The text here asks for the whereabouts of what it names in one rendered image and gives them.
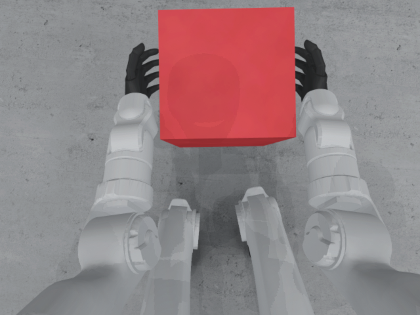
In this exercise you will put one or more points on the robot left hand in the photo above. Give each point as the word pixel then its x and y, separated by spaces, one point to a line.
pixel 136 81

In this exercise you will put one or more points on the right robot thigh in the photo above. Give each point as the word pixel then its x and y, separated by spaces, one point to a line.
pixel 280 289

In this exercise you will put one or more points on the robot right forearm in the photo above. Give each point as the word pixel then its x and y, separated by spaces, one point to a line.
pixel 333 173

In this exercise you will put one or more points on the robot left forearm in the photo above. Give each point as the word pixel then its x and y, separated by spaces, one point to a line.
pixel 129 159

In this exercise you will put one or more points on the left robot upper arm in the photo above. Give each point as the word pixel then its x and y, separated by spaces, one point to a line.
pixel 114 252

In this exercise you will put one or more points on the right robot shin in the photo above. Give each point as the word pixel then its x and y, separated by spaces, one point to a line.
pixel 259 190

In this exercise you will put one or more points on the carton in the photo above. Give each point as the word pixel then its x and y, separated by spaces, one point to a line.
pixel 227 76

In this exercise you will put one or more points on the robot right hand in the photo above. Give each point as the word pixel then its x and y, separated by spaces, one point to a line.
pixel 314 76

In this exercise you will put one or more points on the right robot upper arm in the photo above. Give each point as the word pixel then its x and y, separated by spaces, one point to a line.
pixel 353 250

